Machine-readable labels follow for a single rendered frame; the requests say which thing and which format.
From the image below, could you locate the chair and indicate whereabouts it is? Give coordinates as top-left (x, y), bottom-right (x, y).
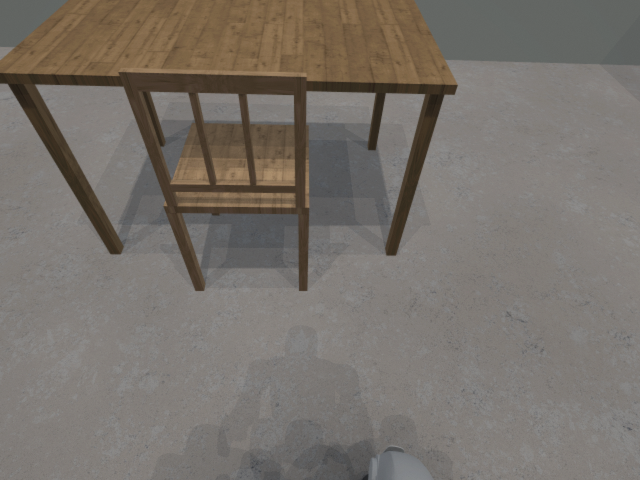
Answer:
top-left (118, 68), bottom-right (309, 291)

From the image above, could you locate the table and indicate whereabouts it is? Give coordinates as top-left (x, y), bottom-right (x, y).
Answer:
top-left (0, 0), bottom-right (458, 256)

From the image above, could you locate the robot right shin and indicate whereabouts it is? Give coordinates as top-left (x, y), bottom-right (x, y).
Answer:
top-left (383, 446), bottom-right (405, 453)

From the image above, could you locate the right robot thigh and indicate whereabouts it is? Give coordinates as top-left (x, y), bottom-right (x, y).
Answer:
top-left (368, 451), bottom-right (434, 480)

